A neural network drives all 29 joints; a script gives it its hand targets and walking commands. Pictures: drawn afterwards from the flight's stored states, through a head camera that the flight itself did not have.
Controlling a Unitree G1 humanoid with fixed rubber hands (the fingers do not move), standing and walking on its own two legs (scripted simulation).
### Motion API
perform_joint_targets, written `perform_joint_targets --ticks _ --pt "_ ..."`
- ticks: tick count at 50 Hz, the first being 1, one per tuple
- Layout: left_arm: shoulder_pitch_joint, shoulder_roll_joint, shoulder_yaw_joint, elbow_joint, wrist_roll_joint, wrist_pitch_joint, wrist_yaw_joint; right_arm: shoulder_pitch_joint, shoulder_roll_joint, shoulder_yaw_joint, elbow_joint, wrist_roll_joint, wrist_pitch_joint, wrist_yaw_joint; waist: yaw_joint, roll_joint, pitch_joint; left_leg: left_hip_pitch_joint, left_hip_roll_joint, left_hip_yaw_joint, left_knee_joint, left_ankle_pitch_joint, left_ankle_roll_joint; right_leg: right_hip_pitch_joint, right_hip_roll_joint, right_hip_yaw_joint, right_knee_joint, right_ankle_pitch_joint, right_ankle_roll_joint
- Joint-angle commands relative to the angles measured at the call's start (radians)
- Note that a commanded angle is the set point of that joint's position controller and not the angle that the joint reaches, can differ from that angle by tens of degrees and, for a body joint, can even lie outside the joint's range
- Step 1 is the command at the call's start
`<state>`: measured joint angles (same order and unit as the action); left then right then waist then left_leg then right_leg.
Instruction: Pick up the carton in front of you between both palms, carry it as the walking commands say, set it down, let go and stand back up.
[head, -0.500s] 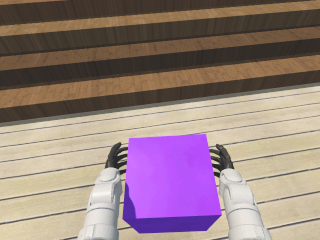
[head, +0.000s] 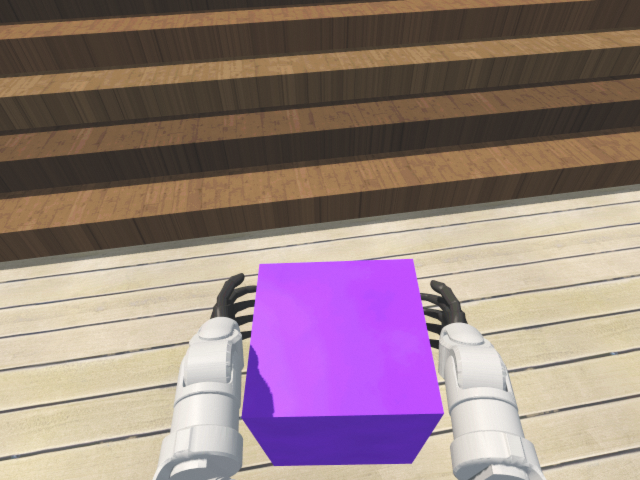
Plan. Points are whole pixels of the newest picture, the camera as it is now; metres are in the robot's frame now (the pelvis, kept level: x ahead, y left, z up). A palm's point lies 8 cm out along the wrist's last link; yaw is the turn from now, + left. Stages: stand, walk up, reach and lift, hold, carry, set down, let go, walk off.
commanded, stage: reach and lift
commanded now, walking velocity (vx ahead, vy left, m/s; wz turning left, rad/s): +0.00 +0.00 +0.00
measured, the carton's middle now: (339, 368) +0.29 +0.00 -0.05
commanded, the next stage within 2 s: hold in 0.62 s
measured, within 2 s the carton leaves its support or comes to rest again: neither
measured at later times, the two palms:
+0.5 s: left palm (223, 319) +0.31 +0.15 +0.04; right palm (452, 326) +0.30 -0.15 +0.04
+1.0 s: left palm (219, 317) +0.30 +0.15 +0.06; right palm (456, 325) +0.29 -0.15 +0.05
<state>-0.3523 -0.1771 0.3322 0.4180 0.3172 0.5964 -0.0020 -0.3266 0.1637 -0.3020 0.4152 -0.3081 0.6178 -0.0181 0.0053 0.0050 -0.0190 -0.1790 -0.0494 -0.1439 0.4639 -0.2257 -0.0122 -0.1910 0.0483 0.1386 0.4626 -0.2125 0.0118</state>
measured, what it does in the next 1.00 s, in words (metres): stands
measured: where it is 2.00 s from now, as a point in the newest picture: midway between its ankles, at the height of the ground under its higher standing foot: outside the picture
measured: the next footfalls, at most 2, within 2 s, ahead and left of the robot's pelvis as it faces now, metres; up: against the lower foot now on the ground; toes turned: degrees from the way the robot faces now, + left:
none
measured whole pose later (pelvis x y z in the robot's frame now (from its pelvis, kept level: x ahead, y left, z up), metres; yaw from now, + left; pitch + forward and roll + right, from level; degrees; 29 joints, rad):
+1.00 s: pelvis +0.01 +0.00 +0.01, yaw +0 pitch -7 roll +0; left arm -0.32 -0.17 0.27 0.29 0.31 0.74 -0.01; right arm -0.29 0.16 -0.23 0.29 -0.30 0.78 -0.02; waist 0.01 0.00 -0.01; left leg -0.05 -0.04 -0.14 0.37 -0.20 -0.01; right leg -0.06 0.04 0.13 0.37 -0.18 0.01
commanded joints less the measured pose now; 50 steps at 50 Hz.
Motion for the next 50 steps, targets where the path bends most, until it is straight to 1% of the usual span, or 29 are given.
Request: perform_joint_targets --ticks 1,6,18,23,30,32,35,36,39,42,50 --pt "-0.478 -0.968 -0.541 0.078 -0.228 -0.002 -0.267 -0.592 0.963 0.55 -0.013 0.254 -0.035 0.272 -0.001 -0.01 -0.239 0.037 -0.033 0.076 -0.093 0.06 0.006 0.091 0.034 -0.073 -0.085 0.041 -0.003" --pt "-0.452 -0.955 -0.547 0.055 -0.227 0.006 -0.268 -0.568 0.961 0.56 -0.041 0.259 -0.024 0.266 0.001 -0.011 -0.246 0.055 -0.039 0.078 -0.1 0.106 0.003 0.115 0.034 -0.073 -0.095 0.094 0.002" --pt "-0.369 -0.942 -0.58 -0.021 -0.254 0.036 -0.266 -0.484 0.952 0.594 -0.119 0.286 0.008 0.259 -0.001 -0.01 -0.256 0.104 -0.047 0.072 -0.117 0.224 -0.005 0.17 0.036 -0.066 -0.113 0.225 0.01" --pt "-0.346 -0.943 -0.591 -0.045 -0.262 0.051 -0.263 -0.467 0.942 0.602 -0.149 0.293 0.02 0.258 -0.002 -0.007 -0.247 0.12 -0.046 0.069 -0.125 0.251 -0.008 0.178 0.04 -0.066 -0.12 0.24 0.009" --pt "-0.341 -0.949 -0.597 -0.064 -0.268 0.07 -0.259 -0.472 0.927 0.606 -0.175 0.297 0.036 0.262 -0.003 0.001 -0.229 0.132 -0.043 0.064 -0.134 0.25 -0.011 0.175 0.045 -0.069 -0.126 0.218 0.006" --pt "-0.345 -0.958 -0.617 -0.087 -0.281 0.076 -0.257 -0.48 0.93 0.628 -0.201 0.31 0.041 0.264 -0.001 0.003 -0.243 0.146 -0.042 0.061 -0.135 0.266 -0.012 0.181 0.046 -0.07 -0.128 0.226 0.006" --pt "-0.337 -0.967 -0.663 -0.149 -0.311 0.098 -0.251 -0.482 0.935 0.678 -0.265 0.342 0.062 0.263 0.002 0.004 -0.282 0.183 -0.041 0.055 -0.139 0.325 -0.015 0.206 0.049 -0.067 -0.133 0.274 0.007" --pt "-0.328 -0.961 -0.663 -0.156 -0.311 0.11 -0.248 -0.474 0.927 0.679 -0.272 0.343 0.074 0.261 0.003 0.003 -0.275 0.186 -0.04 0.055 -0.143 0.328 -0.015 0.21 0.049 -0.066 -0.137 0.274 0.007" --pt "-0.306 -0.927 -0.621 -0.128 -0.286 0.14 -0.244 -0.451 0.89 0.636 -0.244 0.318 0.103 0.258 0.002 0.002 -0.191 0.158 -0.038 0.06 -0.164 0.243 -0.014 0.19 0.047 -0.069 -0.156 0.193 0.004" --pt "-0.33 -0.921 -0.59 -0.096 -0.271 0.148 -0.251 -0.472 0.883 0.6 -0.21 0.299 0.111 0.263 -0.002 0.002 -0.134 0.129 -0.035 0.066 -0.173 0.153 -0.011 0.164 0.043 -0.074 -0.166 0.11 0.0" --pt "-0.427 -0.951 -0.589 -0.078 -0.276 0.133 -0.269 -0.571 0.927 0.605 -0.195 0.309 0.098 0.275 0.003 0.0 -0.186 0.122 -0.033 0.073 -0.156 0.115 -0.003 0.172 0.037 -0.074 -0.152 0.083 0.0"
